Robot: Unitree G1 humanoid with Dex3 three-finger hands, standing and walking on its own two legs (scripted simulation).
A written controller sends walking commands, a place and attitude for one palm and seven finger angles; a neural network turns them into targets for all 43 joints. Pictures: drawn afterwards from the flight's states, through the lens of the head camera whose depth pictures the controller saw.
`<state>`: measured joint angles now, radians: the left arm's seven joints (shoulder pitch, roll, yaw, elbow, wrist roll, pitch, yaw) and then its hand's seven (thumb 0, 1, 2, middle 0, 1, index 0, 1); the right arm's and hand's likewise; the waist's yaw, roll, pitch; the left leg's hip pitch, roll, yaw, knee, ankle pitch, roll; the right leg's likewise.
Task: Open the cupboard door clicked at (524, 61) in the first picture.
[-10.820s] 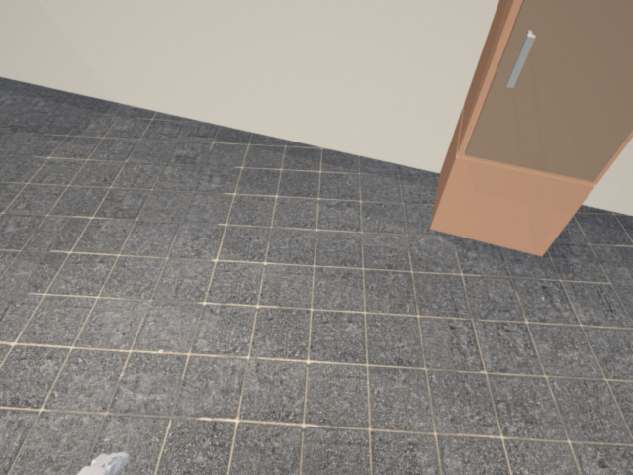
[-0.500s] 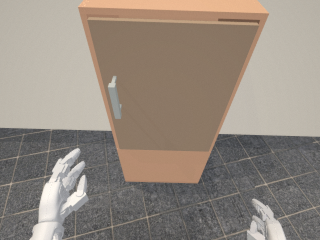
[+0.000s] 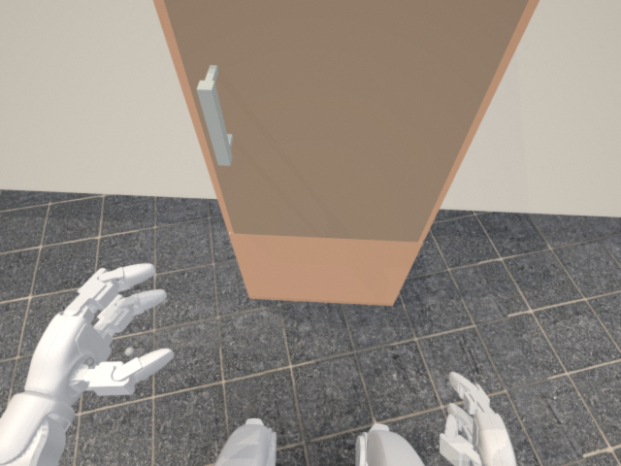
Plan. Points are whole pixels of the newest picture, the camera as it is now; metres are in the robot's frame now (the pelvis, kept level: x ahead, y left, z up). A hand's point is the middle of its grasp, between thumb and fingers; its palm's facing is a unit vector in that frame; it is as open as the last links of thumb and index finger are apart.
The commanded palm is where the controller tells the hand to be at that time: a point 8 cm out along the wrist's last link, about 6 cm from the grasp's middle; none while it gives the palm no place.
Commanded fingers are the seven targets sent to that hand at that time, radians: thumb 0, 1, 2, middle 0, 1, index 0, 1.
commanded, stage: raise the hand with hooked fingers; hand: left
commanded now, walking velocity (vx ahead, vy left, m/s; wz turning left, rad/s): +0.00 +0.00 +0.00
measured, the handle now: (219, 118) +0.57 +0.16 +0.09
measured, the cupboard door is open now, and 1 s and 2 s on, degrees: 0 0 0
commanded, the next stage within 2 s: move the hooked fingers beside the handle in 1.32 s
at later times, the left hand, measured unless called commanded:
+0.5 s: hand (50, 307) +0.27 +0.28 +0.10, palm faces +0.04 -1.00 -0.06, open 13.5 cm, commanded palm +0.24 +0.33 +0.09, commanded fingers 0.00 -0.50 0.30 -0.30 -1.20 -0.30 -1.20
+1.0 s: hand (51, 260) +0.32 +0.30 +0.11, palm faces -0.04 -1.00 -0.02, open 13.9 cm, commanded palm +0.29 +0.35 +0.11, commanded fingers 0.00 -0.50 0.30 -0.30 -1.20 -0.30 -1.20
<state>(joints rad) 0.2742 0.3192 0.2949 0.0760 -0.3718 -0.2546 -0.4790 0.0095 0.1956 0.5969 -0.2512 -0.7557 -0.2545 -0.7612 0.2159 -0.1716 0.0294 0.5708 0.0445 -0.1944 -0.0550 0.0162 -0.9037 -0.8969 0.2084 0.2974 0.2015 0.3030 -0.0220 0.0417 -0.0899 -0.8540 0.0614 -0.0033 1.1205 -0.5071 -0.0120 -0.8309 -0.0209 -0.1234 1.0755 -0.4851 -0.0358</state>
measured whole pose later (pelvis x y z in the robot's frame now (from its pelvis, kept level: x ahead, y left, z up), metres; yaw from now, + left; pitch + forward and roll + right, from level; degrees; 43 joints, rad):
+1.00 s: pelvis +0.02 +0.03 +0.04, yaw +0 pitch +11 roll -2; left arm -0.04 0.44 0.44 0.41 -0.37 -0.23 -0.55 -0.01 -0.49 0.30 -0.30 -1.20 -0.30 -1.20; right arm 0.30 -0.29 0.03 0.54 0.04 -0.19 -0.07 0.01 -0.90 -0.90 0.21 0.30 0.20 0.30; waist -0.02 0.02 -0.08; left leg -0.65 0.03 0.04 0.89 -0.44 0.03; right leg -0.62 -0.03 -0.09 0.82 -0.39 0.01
